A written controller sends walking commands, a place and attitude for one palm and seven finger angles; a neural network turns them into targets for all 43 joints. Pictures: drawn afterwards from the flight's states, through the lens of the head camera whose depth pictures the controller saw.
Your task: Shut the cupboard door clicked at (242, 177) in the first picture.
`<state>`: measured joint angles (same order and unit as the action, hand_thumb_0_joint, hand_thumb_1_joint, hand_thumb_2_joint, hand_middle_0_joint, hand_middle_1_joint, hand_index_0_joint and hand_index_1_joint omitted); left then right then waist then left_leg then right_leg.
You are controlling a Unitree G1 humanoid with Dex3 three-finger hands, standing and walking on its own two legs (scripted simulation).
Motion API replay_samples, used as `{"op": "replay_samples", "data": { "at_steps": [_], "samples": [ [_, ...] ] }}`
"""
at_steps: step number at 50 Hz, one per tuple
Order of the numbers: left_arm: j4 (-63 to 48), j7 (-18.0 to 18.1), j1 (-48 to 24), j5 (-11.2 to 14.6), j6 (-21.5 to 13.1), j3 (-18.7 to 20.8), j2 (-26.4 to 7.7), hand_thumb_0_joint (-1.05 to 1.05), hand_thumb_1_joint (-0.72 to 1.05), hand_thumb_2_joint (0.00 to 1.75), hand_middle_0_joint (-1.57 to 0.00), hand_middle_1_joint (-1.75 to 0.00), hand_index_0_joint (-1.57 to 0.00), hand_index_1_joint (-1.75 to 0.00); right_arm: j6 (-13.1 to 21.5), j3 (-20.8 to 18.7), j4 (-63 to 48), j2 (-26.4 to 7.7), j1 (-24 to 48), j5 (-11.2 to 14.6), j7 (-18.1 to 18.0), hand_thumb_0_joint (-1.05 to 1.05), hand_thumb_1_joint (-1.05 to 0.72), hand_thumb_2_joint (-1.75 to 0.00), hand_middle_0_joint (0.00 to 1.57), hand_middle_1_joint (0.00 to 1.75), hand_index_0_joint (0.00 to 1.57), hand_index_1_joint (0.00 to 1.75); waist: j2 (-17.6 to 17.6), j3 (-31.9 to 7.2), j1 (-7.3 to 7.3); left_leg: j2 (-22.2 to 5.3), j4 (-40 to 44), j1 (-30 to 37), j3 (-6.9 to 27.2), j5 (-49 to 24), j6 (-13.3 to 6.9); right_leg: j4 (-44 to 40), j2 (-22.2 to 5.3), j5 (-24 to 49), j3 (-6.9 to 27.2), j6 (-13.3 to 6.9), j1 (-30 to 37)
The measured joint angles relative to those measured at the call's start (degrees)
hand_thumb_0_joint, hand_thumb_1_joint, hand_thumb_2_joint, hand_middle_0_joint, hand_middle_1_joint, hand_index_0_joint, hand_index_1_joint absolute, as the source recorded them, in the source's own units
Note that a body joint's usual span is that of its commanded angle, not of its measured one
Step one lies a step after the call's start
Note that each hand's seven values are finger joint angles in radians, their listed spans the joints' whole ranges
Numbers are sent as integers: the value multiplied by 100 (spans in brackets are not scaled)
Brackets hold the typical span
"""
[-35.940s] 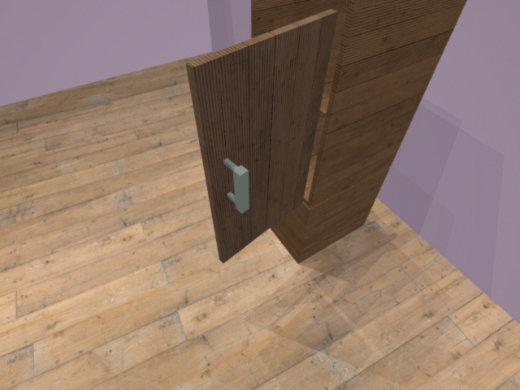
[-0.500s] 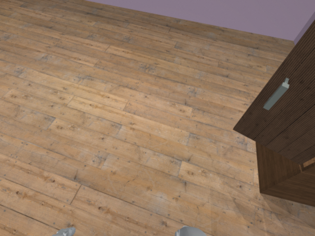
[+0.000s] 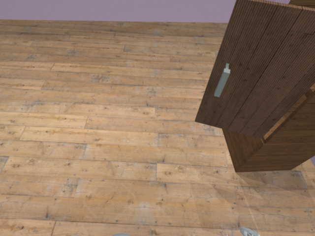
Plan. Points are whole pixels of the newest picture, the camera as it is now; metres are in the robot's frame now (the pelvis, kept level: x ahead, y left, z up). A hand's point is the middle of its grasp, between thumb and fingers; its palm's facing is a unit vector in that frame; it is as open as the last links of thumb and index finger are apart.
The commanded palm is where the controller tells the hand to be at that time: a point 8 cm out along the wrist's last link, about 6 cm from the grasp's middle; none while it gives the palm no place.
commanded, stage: turn to face it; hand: left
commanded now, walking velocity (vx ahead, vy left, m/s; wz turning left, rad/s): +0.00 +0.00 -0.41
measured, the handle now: (222, 80) +0.65 -0.20 -0.01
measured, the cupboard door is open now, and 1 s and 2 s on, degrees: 70 70 70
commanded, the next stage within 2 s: take the last steps up to it in 0.30 s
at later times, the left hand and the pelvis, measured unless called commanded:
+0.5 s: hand (109, 229) +0.15 +0.14 -0.15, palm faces -0.20 -0.95 -0.25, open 7.4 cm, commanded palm none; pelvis +0.02 -0.03 +0.00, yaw -11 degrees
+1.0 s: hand (144, 188) +0.27 +0.06 -0.16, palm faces -0.38 -0.91 -0.17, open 7.4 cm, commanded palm none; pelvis +0.12 -0.09 +0.01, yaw -20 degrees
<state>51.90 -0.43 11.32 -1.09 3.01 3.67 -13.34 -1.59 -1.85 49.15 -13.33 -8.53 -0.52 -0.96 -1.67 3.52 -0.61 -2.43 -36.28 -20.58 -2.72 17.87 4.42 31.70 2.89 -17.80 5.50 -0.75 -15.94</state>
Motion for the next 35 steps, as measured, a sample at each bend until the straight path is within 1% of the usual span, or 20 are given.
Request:
{"op": "replay_samples", "data": {
  "at_steps": [1, 3, 4, 6, 8, 10, 14, 15, 17, 18, 19, 21, 23, 25, 27, 29, 31, 33, 34, 35],
  "samples": [
    [-3, -3, 35, 22, 29, 11, -10, 0, 91, 90, -21, -30, -20, -30, 58, 21, -33, -5, -33, -18, -3, 0, -91, -90, 20, 30, 20, 30, 25, -56, 7, -43, 346, 136, 4, -282, -144, 169, 73, -94, 37, 33, -83],
    [28, -10, -3, 36, 88, 51, -96, 0, 91, 90, -21, -30, -20, -30, 111, 76, -37, 80, -45, -77, -16, 0, -91, -90, 20, 30, 20, 30, -107, -32, -3, -59, 197, 145, -151, -160, -390, 1101, 51, -879, -24, 93, -406],
    [44, -20, -26, 22, 110, 68, -133, 0, 91, 90, -20, -30, -20, -30, 125, 112, -44, 116, -74, -103, -22, 0, -91, -90, 20, 30, 20, 30, -135, -16, 0, -96, 184, 190, -214, -73, -440, 1689, 41, -1126, -124, 127, -591],
    [57, -56, -93, 10, 129, 106, -179, 0, 91, 90, -20, -30, -20, -30, 135, 153, -46, 167, -168, -140, -39, 0, -90, -90, 20, 30, 21, 30, -126, 23, 17, -179, 312, 327, -286, -42, -455, 2585, -26, -1236, -350, 211, -866],
    [31, -83, -160, 12, 138, 123, -192, 1, 91, 90, -20, -30, -20, -30, 128, 165, -6, 188, -256, -158, -54, 0, -90, -90, 20, 30, 21, 30, -70, 68, 24, -268, 497, 473, -349, -114, -421, 2862, -134, -1176, -536, 278, -965],
    [-5, -100, -223, 16, 144, 119, -180, 1, 91, 90, -20, -30, -20, -30, 114, 154, 60, 186, -333, -162, -59, 0, -90, -90, 20, 30, 21, 30, 12, 108, 43, -357, 618, 582, -413, -158, -398, 2649, -233, -1115, -670, 300, -917],
    [-34, -107, -325, 13, 119, 70, -118, 0, 91, 90, -20, -30, -19, -30, 74, 85, 230, 129, -474, -160, -28, 0, -90, -90, 20, 30, 21, 30, 185, 144, 123, -522, 588, 681, -570, -86, -301, 1627, -319, -886, -832, 254, -574],
    [-34, -108, -344, 13, 102, 53, -97, 0, 91, 90, -20, -30, -19, -30, 59, 62, 275, 104, -513, -155, -20, 0, -90, -90, 20, 30, 21, 30, 230, 146, 148, -561, 516, 681, -603, -35, -266, 1291, -316, -724, -869, 229, -434],
    [-63, -112, -334, 8, 37, 18, -74, 0, 91, 90, -20, -30, -19, -30, 16, 15, 355, 52, -620, -125, 0, 0, -90, -90, 20, 30, 21, 30, 270, 105, 175, -610, 247, 622, -676, 135, -177, 397, -325, -27, -915, 157, -54],
    [-77, -101, -305, -12, -25, 5, -75, 0, 91, 90, -20, -30, -19, -30, -15, -14, 393, 28, -670, -96, 11, 0, -90, -90, 20, 30, 21, 30, 245, 52, 172, -604, -1, 519, -708, 262, -162, 135, -351, 111, -855, 52, 49],
    [-38, -71, -318, -19, -74, -18, -13, 0, 91, 90, -20, -30, -19, -30, -77, -48, 456, -36, -653, -74, 8, 0, -90, -90, 20, 30, 21, 30, 346, 64, 189, -606, -409, 363, -547, 653, -155, 237, -296, -11, -856, -22, 8],
    [22, -24, -298, -24, -125, -80, 118, 0, 91, 90, -20, -30, -19, -30, -194, -102, 580, -132, -597, -52, -32, 0, -90, -90, 20, 30, 21, 30, 478, 69, 229, -430, -1410, -21, -155, 1148, -161, 285, -244, -170, -846, -93, 7],
    [77, 14, -240, -18, -136, -110, 213, 0, 91, 90, -20, -30, -20, -30, -212, -120, 662, -163, -560, -56, -44, 1, -91, -90, 20, 30, 20, 30, 492, 51, 240, -277, -2185, -336, -11, 1099, -131, 66, -230, -99, -798, -106, 113],
    [144, 33, -164, -13, -140, -120, 266, 0, 91, 90, -20, -30, -20, -30, -171, -111, 687, -138, -567, -77, -20, 1, -91, -90, 20, 30, 20, 30, 438, -1, 244, -227, -2407, -485, -50, 919, -85, -202, -222, 32, -756, -110, 246],
    [213, 24, -75, -20, -153, -121, 282, 0, 91, 90, -20, -30, -20, -30, -129, -93, 680, -74, -589, -97, 12, 1, -91, -90, 20, 30, 20, 30, 345, -75, 233, -210, -2182, -491, -137, 806, -57, -409, -214, 107, -722, -130, 356],
    [278, -2, 17, -34, -170, -110, 272, 0, 91, 90, -20, -30, -20, -30, -82, -75, 666, 7, -599, -108, 39, 1, -91, -90, 20, 30, 20, 30, 237, -141, 192, -193, -1697, -391, -216, 793, -63, -529, -194, 125, -682, -148, 438],
    [344, -31, 114, -40, -171, -84, 242, 0, 91, 90, -20, -30, -20, -30, -14, -50, 639, 87, -602, -111, 49, 1, -91, -90, 20, 30, 20, 30, 127, -194, 134, -164, -1042, -194, -281, 732, -98, -537, -163, 78, -632, -154, 487],
    [415, -58, 239, -15, -146, -46, 200, 0, 91, 90, -20, -30, -20, -30, 108, -8, 590, 144, -621, -118, 34, 1, -91, -90, 20, 30, 20, 30, 35, -246, 99, -130, -78, 190, -372, 314, -137, -334, -115, -81, -557, -119, 466],
    [434, -75, 323, 4, -124, -30, 193, 0, 91, 90, -20, -30, -20, -30, 197, 9, 538, 135, -653, -136, 25, 1, -91, -90, 20, 30, 20, 30, 59, -302, 103, -159, 358, 347, -335, 145, -248, -61, -50, -278, -545, -134, 351],
    [479, -90, 363, 12, -82, -8, 154, 0, 91, 90, -20, -30, -20, -30, 267, 24, 529, 175, -642, -170, -1, 0, -91, -90, 20, 30, 20, 30, -12, -313, 130, -163, 279, 327, -381, 52, -376, 454, -55, -632, -522, -125, 158]
  ]
}}
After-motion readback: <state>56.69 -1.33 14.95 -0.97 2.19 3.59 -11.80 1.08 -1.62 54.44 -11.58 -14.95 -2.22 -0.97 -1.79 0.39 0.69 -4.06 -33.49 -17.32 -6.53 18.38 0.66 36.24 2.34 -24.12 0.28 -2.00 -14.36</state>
